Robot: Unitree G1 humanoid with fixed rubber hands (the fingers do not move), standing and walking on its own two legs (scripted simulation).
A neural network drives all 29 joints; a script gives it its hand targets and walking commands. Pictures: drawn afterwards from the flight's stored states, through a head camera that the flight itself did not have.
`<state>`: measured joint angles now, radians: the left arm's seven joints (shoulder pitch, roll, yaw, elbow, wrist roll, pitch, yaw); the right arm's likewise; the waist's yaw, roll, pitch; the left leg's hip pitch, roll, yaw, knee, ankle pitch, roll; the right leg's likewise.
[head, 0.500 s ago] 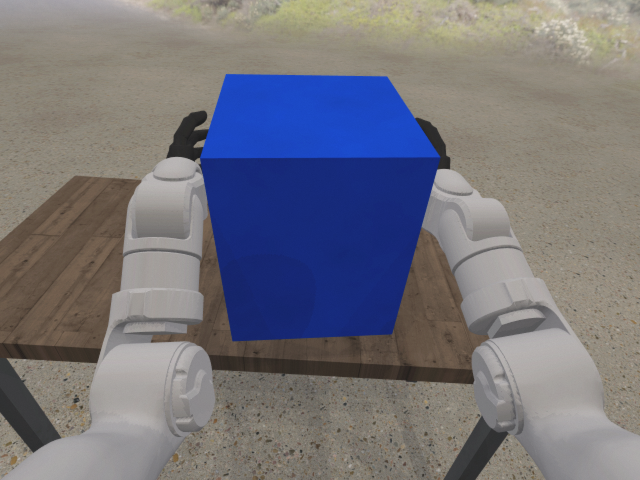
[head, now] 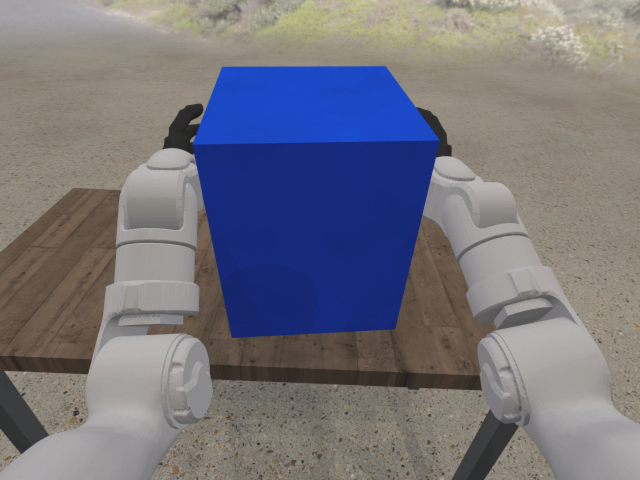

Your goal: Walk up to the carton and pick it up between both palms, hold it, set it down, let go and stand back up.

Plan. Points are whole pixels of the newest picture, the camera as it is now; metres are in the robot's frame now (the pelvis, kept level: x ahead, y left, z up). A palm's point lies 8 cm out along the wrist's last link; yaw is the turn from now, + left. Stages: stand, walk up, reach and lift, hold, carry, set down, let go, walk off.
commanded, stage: reach and lift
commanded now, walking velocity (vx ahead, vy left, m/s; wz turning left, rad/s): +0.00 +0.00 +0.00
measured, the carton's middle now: (309, 199) +0.38 +0.00 +0.24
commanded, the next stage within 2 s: hold in 0.24 s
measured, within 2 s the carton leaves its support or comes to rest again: neither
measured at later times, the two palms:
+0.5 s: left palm (176, 149) +0.37 +0.15 +0.31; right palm (440, 153) +0.37 -0.14 +0.31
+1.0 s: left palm (174, 144) +0.37 +0.15 +0.31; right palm (442, 145) +0.37 -0.14 +0.32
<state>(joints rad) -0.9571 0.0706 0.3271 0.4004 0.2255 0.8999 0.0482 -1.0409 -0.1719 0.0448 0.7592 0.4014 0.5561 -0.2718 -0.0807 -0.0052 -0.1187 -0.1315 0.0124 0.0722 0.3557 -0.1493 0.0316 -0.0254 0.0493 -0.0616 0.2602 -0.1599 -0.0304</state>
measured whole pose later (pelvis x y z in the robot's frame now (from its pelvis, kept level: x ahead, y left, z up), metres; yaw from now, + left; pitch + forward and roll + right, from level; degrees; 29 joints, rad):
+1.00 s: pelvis +0.00 +0.00 +0.00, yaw +0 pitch -3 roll -2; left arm -1.06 0.11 0.34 0.51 0.20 0.94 0.05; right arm -1.16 -0.20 0.04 0.84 0.44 0.65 -0.29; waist -0.09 0.00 -0.18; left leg -0.17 0.02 0.06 0.38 -0.15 0.03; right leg -0.06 0.06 -0.07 0.26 -0.15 -0.04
